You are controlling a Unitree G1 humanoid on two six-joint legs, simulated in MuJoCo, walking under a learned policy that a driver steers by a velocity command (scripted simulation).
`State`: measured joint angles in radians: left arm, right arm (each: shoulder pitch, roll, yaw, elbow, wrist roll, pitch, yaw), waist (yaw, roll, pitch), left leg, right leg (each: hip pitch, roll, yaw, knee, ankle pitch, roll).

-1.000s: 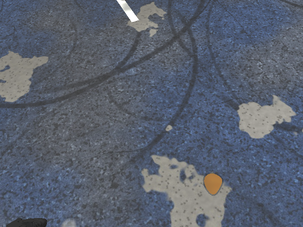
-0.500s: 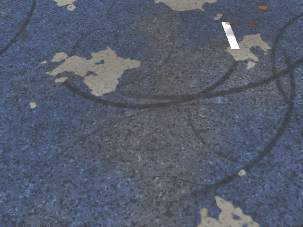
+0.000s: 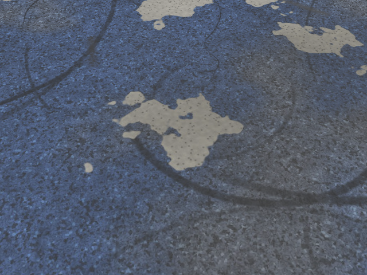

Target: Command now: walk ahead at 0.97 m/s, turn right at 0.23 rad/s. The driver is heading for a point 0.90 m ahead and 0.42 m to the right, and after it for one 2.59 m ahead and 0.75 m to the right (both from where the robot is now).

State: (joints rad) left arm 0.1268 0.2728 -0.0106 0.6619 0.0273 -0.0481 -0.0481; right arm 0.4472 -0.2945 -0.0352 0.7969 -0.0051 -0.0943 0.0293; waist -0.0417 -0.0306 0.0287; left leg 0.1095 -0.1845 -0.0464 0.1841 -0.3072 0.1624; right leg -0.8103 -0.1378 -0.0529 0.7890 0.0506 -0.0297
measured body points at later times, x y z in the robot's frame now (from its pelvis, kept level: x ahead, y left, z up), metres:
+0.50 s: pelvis +0.50 -0.03 +0.00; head +0.53 -0.04 +0.45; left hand +0.54 +0.26 -0.12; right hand +0.71 -0.30 -0.04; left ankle +0.75 +0.08 -0.69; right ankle +0.32 -0.06 -0.73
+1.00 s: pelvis +0.92 -0.22 -0.03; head +0.94 -0.24 +0.42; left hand +1.26 -0.28 -0.08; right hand +0.66 -0.32 -0.16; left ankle +0.80 +0.06 -0.68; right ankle +1.00 -0.33 -0.73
